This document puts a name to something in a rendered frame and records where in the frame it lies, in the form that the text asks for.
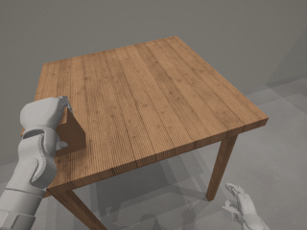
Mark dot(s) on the sponge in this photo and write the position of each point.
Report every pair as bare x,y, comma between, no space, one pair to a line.
70,132

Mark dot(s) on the robot left forearm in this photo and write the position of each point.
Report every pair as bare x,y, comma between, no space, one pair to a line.
35,171

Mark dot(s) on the robot left hand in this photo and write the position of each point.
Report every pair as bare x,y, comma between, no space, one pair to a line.
45,113

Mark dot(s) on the robot right forearm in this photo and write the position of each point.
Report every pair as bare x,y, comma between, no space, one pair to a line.
253,222

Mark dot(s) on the table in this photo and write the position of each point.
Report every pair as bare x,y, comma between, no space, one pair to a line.
138,105

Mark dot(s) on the robot right hand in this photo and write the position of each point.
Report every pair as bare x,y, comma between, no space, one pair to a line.
233,210

